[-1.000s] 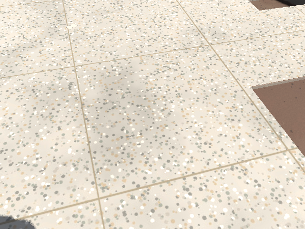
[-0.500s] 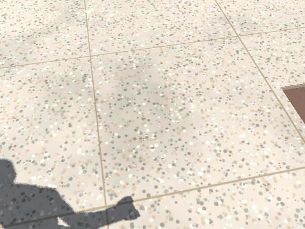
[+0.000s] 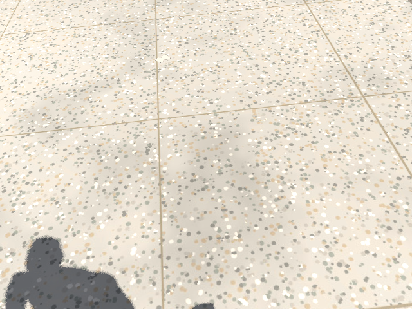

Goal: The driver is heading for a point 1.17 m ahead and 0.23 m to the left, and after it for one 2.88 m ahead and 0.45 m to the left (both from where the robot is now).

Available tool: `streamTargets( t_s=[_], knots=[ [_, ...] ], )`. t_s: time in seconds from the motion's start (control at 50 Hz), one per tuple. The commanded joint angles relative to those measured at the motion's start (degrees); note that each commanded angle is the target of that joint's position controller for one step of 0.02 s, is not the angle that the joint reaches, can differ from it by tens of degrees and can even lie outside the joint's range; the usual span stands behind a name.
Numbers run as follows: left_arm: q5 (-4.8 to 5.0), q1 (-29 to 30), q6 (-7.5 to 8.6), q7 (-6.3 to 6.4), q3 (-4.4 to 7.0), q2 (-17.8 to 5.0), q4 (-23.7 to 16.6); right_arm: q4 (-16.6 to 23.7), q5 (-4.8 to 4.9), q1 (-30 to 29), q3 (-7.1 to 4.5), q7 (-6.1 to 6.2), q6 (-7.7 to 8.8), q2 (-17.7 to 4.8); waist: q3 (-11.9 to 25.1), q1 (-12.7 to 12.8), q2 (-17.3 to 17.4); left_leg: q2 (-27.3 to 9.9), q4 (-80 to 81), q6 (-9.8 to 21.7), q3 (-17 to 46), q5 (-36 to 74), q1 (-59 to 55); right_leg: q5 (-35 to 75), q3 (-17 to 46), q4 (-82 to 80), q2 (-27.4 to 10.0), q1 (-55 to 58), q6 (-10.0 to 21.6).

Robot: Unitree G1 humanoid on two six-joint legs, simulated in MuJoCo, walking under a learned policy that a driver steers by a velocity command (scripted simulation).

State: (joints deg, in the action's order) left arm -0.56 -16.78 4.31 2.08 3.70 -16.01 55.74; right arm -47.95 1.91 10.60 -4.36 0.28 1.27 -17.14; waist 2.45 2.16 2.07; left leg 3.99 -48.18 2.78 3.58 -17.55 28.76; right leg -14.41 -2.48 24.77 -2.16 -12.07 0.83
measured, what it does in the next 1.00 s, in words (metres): walks ahead, turning left: left foot, then right foot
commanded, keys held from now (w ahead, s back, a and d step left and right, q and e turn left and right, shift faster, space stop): w+q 0.54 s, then w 0.14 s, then w+e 0.32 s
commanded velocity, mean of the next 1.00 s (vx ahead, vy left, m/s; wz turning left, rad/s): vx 0.48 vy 0.00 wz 0.32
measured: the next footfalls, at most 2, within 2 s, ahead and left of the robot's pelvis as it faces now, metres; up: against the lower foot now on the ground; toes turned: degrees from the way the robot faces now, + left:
left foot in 0.36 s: +0.28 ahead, +0.20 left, +0.00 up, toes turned +18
right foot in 0.88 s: +0.66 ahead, +0.15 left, +0.00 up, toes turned +21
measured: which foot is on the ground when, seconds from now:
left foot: up 0.00-0.34, down 0.36-0.90, up 0.92-1.00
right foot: down 0.00-0.36, up 0.38-0.86, down 0.88-1.00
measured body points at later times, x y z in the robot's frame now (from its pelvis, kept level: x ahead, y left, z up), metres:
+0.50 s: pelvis +0.21 +0.11 -0.01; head +0.25 +0.13 +0.43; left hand +0.18 +0.40 -0.14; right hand +0.44 -0.10 -0.12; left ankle +0.24 +0.19 -0.74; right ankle +0.16 -0.08 -0.64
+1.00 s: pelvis +0.52 +0.17 -0.02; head +0.55 +0.18 +0.43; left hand +0.58 +0.47 -0.11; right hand +0.68 -0.06 -0.14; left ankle +0.34 +0.24 -0.65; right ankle +0.62 +0.13 -0.74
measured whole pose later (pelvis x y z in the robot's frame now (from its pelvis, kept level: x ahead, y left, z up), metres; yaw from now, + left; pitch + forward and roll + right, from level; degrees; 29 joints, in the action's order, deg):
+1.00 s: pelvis +0.52 +0.17 -0.02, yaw +18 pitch +1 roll +0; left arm 0.7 -10.3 5.3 -2.5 3.0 -16.4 41.9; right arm -45.9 0.3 17.1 -2.4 -0.3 4.7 -16.2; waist -2.2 -0.4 0.5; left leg 2.4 -67.4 2.3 3.1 -23.3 17.3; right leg -7.9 -0.8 29.2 5.2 -22.8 5.1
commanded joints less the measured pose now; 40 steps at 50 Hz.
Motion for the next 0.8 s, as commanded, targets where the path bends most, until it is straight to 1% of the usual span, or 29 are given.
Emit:
streamTargets(
  t_s=[0.02,0.04,0.06,0.08,0.14,0.2,0.26,0.28,0.3,0.32,0.34,0.36,0.38,0.4,0.42,0.44,0.46,0.48,0.5,0.52,0.56,0.6,0.62,0.66,0.68,0.72,0.76,0.8],
  knots=[
    [0.87,2.94,1.73,0.54,1.35,-7.96,-4.19,4.31,-1.02,-2.28,-1.67,-0.45,1.39,-5.67,-6.13,-1.26,-10.62,-5.6,-11.13,-1.19,3.75,4.51,21.83,-16.2,18.25,-18.76,-16.52,11.8,5.2],
    [0.42,1.45,1.99,0.55,1.07,-7.2,-3.96,4.46,-1.2,-3.34,-1.63,-0.65,1.27,-4.8,-6.15,-0.44,-9.39,-5.9,-12.25,-2.01,2.86,7.51,20.84,-10.59,13.82,-18.76,-15.41,11.22,4.71],
    [-0.02,-0.26,2.09,0.5,0.84,-6.44,-3.49,4.74,-1.05,-3.98,-1.46,-0.88,1.13,-3.55,-6.01,0.15,-8.7,-6.11,-12.79,-2.67,1.89,9.83,20.14,-6.22,10.06,-18.63,-14.45,10.89,4.59],
    [-0.3,-1.8,2.05,0.46,0.77,-6.2,-3.11,5.22,-0.86,-4.67,-1.26,-1.1,0.97,-2.52,-6.1,0.73,-8.49,-6.52,-12.28,-3.23,1.19,11.55,20.04,-3.22,7.15,-18.5,-13.92,10.9,4.78],
    [-0.56,-3.98,1.5,0.37,0.91,-7.16,-3.01,7.84,-0.57,-8.98,-0.61,-1.81,0.73,-0.86,-7.82,2.53,-8.37,-7.86,-5.13,-4.27,-1.3,15.41,18.44,2.05,1.1,-18.83,-13.31,10.03,5.46],
    [-0.12,-5.18,1.1,0.27,1.43,-8.92,-3.26,10.59,-0.49,-13.83,0.34,-3.1,0.9,0.54,-9.51,4.19,-8.11,-8.56,3.33,-3.65,-4.57,16.82,14.64,5.36,-3.12,-18.94,-14.16,10.0,5.77],
    [0.97,-6.23,0.42,-0.37,2.12,-10.03,-3.09,12.36,-0.27,-15.72,0.59,-4.14,0.74,0.12,-10.99,4.14,-7.64,-8.39,8.76,-1.18,-6.77,12.66,11.93,8.31,-5.74,-17.34,-15.7,13.17,5.6],
    [1.38,-6.38,0.08,-0.61,2.37,-10.34,-3.02,12.84,-0.31,-15.97,0.54,-4.4,0.64,-0.24,-11.17,3.74,-7.7,-7.92,10.16,-0.05,-7.66,10.44,10.63,11.62,-6.53,-15.98,-16.17,14.38,5.44],
    [1.73,-6.03,-0.25,-0.77,2.66,-10.96,-3.11,13.16,-0.46,-15.28,0.28,-4.57,0.57,-0.96,-10.49,2.56,-8.26,-6.65,11.36,1.29,-8.95,7.81,7.71,20.66,-7.62,-13.19,-16.39,15.17,5.13],
    [2.02,-5.62,-0.56,-0.79,2.99,-11.85,-3.3,13.06,-0.59,-12.95,-0.34,-4.58,0.49,-2.18,-8.19,0.49,-9.23,-4.49,11.66,2.71,-10.64,5.42,2.6,34.28,-8.82,-8.19,-16.49,15.6,4.72],
    [2.15,-4.89,-0.97,-0.72,3.25,-12.6,-3.53,11.72,-0.44,-6.45,-1.58,-4.44,0.4,-4.25,-3.76,-3.73,-9.42,-1.71,12.98,4.44,-12.14,5.15,-6.4,46.68,-10.46,1.1,-15.82,14.88,3.93],
    [2.03,-4.66,-1.1,-0.53,2.95,-11.99,-4.04,8.62,-0.11,4.25,-3.68,-3.77,0.11,-7.75,2.76,-9.09,-7.77,1.0,15.44,6.71,-12.19,8.49,-21.71,49.91,-12.25,14.05,-13.66,9.85,2.17],
    [0.51,-4.9,-0.55,-0.52,2.15,-9.97,-5.69,6.29,0.21,13.57,-5.61,-2.16,-0.68,-12.52,8.58,-12.47,-0.59,-6.62,15.88,9.84,1.24,6.3,-40.33,28.51,-11.63,32.36,-11.62,-6.62,-0.79],
    [-0.81,-8.19,1.33,-1.11,-0.45,-1.24,-9.84,7.04,0.11,11.13,-5.71,-1.83,-0.09,-18.38,15.51,-5.19,14.16,-21.3,25.38,19.76,36.39,-9.39,-52.74,-19.31,-3.97,50.97,0.31,-27.87,-3.9],
    [1.95,-0.68,3.66,-1.41,0.57,-6.66,-10.98,7.92,-0.72,12.73,-4.14,-2.07,0.77,-13.41,18.04,-9.49,6.67,-23.62,33.04,19.71,43.3,-11.26,-52.31,-18.53,7.2,56.53,0.4,-32.98,-2.85],
    [3.61,3.86,4.56,-1.49,1.07,-8.23,-12.72,6.72,-1.17,11.13,-3.19,-2.24,1.69,-10.24,9.54,-9.28,5.16,-22.01,32.95,17.0,34.17,-3.3,-47.25,-12.66,6.32,55.86,-1.89,-37.88,-1.35],
    [2.56,3.84,5.04,-1.03,0.93,-7.85,-12.29,7.28,-0.79,7.63,-2.61,-2.26,2.27,-8.54,5.33,-6.89,1.07,-19.2,32.24,15.18,26.83,3.05,-38.66,-7.82,6.5,51.78,-4.33,-35.45,-0.33],
    [1.07,2.88,4.97,-0.66,1.41,-8.02,-11.59,8.31,-1.09,3.0,-2.13,-2.25,2.42,-6.96,2.64,-4.01,-0.37,-16.63,32.55,13.88,21.23,8.2,-30.21,-4.46,6.87,46.93,-6.05,-30.89,-0.42],
    [0.72,1.38,4.24,-0.78,1.73,-8.19,-11.33,9.43,-1.75,0.34,-1.63,-2.06,2.55,-5.6,1.55,-1.84,0.45,-14.76,33.97,13.42,18.05,11.92,-24.86,-2.3,7.52,44.47,-7.19,-26.79,-0.44],
    [0.61,0.75,3.48,-0.99,1.82,-7.75,-11.63,9.8,-1.92,-0.5,-1.62,-1.83,2.72,-5.62,0.99,-0.83,0.82,-14.28,35.39,13.89,17.24,14.34,-21.82,-1.39,7.43,42.47,-7.18,-24.89,-1.01],
    [-0.13,1.46,2.3,-1.24,1.61,-6.43,-12.51,9.25,-1.34,0.3,-1.64,-1.22,3.21,-6.0,-0.54,-0.1,-0.03,-13.59,36.84,14.69,13.73,20.25,-17.96,0.86,6.17,37.62,-6.64,-24.39,-2.82],
    [-0.52,5.7,2.02,-1.36,1.12,-5.36,-14.2,8.26,-1.28,2.15,-1.64,-0.44,3.42,-6.43,-2.53,-1.24,0.05,-12.04,37.66,13.82,10.08,23.92,-16.28,7.66,5.0,29.37,-5.84,-25.6,-4.09],
    [-0.56,7.87,2.2,-1.58,0.77,-4.68,-14.84,7.72,-1.23,3.09,-1.54,-0.17,3.38,-6.32,-3.04,-2.1,0.31,-10.75,37.49,12.65,8.12,24.6,-15.85,12.46,4.55,24.0,-5.17,-24.77,-4.12],
    [-0.26,12.26,2.74,-2.3,-0.03,-3.12,-15.9,6.78,-1.05,5.16,-1.46,0.1,3.23,-6.39,-3.69,-4.25,0.95,-8.9,37.27,10.51,5.4,22.13,-14.66,21.55,3.32,13.9,-3.12,-20.93,-3.53],
    [0.1,14.68,2.97,-2.72,-0.33,-2.78,-16.55,6.16,-0.96,6.79,-1.49,0.16,3.25,-6.74,-4.14,-5.52,1.13,-9.29,37.74,10.11,5.67,19.46,-14.62,24.78,2.71,10.92,-2.17,-19.49,-3.21],
    [1.0,17.17,3.14,-3.41,-0.44,-3.43,-17.33,4.97,-0.91,8.7,-1.44,0.14,3.36,-7.24,-5.31,-6.69,1.83,-11.39,37.87,10.01,6.58,16.32,-17.87,27.07,2.98,7.4,-1.86,-20.03,-2.1],
    [1.23,19.18,3.23,-4.05,-0.36,-4.46,-18.35,3.77,-1.0,10.37,-1.39,0.16,3.15,-7.32,-6.2,-7.3,1.66,-14.16,36.05,9.77,7.17,18.59,-24.5,24.32,3.33,5.35,-1.83,-23.75,-0.22],
    [1.32,19.93,3.25,-4.77,-0.35,-4.97,-19.33,2.76,-1.27,11.51,-1.55,0.34,2.65,-7.76,-6.27,-6.98,1.5,-16.61,33.45,8.88,7.0,24.25,-31.04,18.42,3.32,4.48,-1.41,-26.48,1.96]
  ],
)
Keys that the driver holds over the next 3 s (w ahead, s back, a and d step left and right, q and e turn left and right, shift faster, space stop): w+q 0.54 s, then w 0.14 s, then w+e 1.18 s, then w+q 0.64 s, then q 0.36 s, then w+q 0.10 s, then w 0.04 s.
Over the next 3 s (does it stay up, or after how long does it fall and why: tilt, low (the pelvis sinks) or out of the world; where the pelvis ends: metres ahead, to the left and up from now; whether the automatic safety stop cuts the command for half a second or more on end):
stays up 1.55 0.22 -0.01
